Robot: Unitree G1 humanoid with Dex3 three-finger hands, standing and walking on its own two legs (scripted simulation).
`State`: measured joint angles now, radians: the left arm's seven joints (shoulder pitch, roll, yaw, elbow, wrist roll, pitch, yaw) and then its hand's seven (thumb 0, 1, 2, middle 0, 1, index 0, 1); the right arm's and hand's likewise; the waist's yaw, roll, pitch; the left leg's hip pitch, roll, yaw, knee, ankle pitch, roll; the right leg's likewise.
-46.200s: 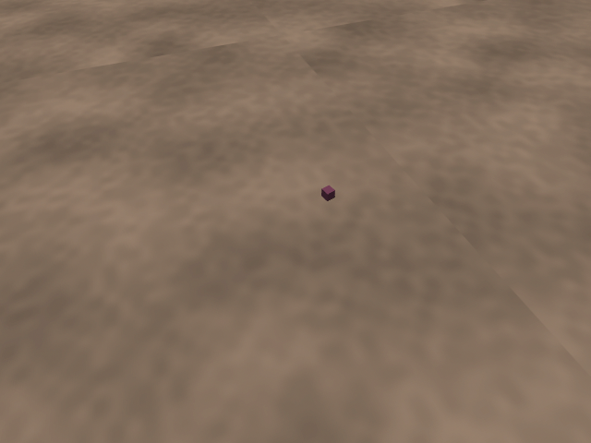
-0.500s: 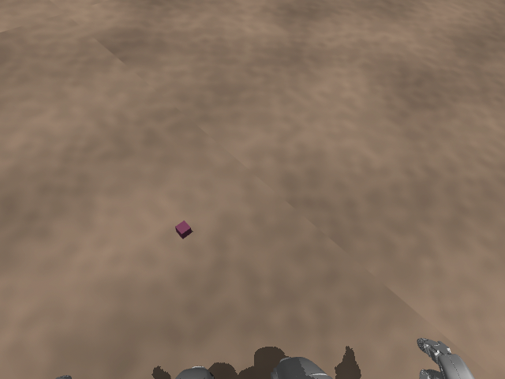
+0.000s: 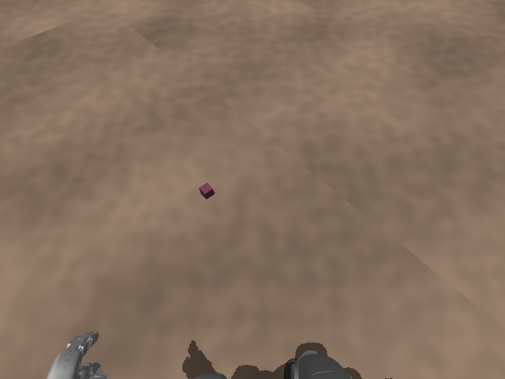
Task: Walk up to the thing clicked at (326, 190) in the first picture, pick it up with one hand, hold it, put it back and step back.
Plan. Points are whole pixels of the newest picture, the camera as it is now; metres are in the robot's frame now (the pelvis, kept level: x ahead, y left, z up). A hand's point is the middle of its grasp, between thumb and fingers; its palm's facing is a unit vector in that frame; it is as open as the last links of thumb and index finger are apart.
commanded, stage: step back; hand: left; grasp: from above
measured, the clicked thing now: (206, 191) +0.91 +0.22 -0.73
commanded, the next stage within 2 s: stand in 1.54 s
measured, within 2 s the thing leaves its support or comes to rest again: neither
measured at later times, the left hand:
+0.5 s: hand out of the picture -0.11 +0.22 -0.14, palm faces -0.04 -0.91 -0.40, open 7.4 cm
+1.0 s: hand out of the picture -0.11 +0.22 -0.13, palm faces +0.03 -0.92 -0.40, open 7.4 cm
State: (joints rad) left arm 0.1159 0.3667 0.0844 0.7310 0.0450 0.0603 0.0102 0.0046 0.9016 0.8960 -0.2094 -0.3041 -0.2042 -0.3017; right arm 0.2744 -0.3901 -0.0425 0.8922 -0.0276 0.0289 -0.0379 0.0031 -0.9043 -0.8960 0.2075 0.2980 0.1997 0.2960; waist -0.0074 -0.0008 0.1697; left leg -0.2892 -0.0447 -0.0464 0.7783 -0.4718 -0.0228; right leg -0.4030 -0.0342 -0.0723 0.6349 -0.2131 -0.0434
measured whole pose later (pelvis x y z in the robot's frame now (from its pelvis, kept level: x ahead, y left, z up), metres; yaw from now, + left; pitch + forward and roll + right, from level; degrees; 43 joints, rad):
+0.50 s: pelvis -0.16 -0.04 +0.00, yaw -4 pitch -2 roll +0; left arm 0.26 0.36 0.05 0.94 0.04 0.02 0.00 0.01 0.90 0.90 -0.21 -0.30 -0.20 -0.30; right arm 0.12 -0.41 -0.06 0.86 -0.03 0.05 -0.01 0.00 -0.90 -0.90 0.21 0.30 0.20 0.30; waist 0.06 0.04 0.09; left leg -0.47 0.00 -0.10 0.88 -0.45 0.00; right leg -0.24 0.01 0.07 0.67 -0.39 0.00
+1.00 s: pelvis -0.18 -0.05 +0.01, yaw +0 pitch -3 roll +0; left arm 0.21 0.36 0.07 0.97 0.04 -0.05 0.00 0.00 0.90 0.90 -0.21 -0.30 -0.20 -0.30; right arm 0.24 -0.37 -0.05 1.00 -0.04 0.02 0.01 0.00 -0.90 -0.90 0.21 0.30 0.20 0.30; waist 0.02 0.03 0.05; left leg -0.35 -0.03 -0.09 0.87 -0.47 0.00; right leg -0.24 0.00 -0.06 0.57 -0.29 -0.05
